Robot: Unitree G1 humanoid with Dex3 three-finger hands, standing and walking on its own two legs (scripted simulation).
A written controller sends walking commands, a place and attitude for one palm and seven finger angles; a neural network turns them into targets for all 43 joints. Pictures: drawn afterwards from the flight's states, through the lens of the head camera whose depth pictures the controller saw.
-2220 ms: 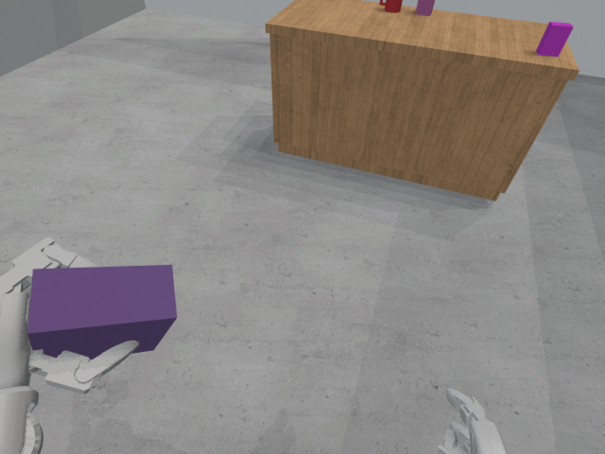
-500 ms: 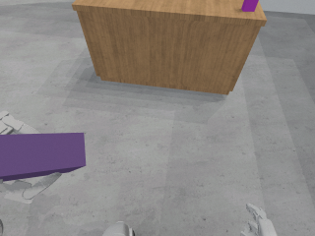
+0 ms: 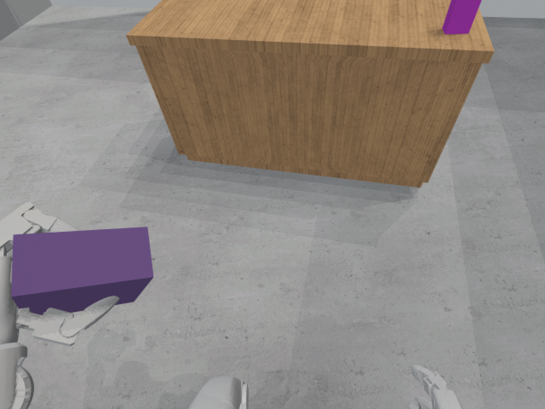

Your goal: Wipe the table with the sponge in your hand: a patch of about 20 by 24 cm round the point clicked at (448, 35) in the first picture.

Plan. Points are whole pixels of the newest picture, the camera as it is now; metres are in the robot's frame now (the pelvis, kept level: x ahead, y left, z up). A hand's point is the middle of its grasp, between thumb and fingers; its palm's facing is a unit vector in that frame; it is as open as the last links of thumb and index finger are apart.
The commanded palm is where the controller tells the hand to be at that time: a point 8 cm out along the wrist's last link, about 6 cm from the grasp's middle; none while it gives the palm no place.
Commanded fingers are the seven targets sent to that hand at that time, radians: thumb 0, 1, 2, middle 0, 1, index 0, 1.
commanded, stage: walk to a spot facing it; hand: left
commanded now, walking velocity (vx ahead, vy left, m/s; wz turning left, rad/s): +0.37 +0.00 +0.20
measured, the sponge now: (103, 272) +0.23 +0.20 +0.15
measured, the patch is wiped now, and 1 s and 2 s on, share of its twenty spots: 0.00 0.00 0.00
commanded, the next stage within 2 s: none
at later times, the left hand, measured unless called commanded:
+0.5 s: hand (124, 168) +0.36 +0.21 +0.19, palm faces +0.43 -0.77 -0.47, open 9.8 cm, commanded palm +0.31 +0.25 +0.18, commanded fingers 0.00 0.10 1.30 -1.20 -1.60 -1.20 -1.60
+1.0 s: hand (130, 124) +0.46 +0.24 +0.17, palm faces +0.59 -0.69 -0.42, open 9.8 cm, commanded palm +0.38 +0.27 +0.18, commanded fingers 0.00 0.10 1.30 -1.20 -1.60 -1.20 -1.60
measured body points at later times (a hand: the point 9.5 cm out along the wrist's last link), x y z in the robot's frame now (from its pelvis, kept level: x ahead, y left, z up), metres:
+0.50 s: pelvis +0.16 -0.04 +0.00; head +0.19 -0.05 +0.45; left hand +0.33 +0.25 +0.21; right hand +0.33 -0.22 -0.10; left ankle +0.18 +0.10 -0.73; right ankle +0.22 -0.18 -0.71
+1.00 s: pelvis +0.30 -0.05 -0.02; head +0.32 -0.02 +0.43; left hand +0.42 +0.28 +0.20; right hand +0.53 -0.25 -0.08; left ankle +0.34 +0.06 -0.73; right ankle +0.26 -0.19 -0.65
